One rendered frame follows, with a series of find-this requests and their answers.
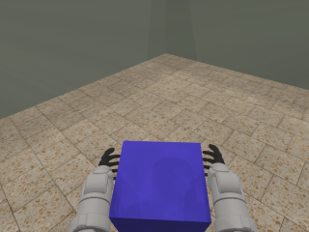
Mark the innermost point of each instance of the robot left forearm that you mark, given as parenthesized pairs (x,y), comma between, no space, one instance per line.
(94,202)

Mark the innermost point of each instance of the robot left hand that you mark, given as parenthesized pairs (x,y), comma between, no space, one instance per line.
(106,158)

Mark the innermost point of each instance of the carton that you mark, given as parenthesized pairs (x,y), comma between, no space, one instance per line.
(160,187)

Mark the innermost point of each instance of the robot right forearm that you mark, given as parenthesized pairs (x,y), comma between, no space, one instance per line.
(228,200)

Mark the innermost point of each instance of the robot right hand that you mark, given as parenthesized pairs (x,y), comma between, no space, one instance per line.
(217,157)

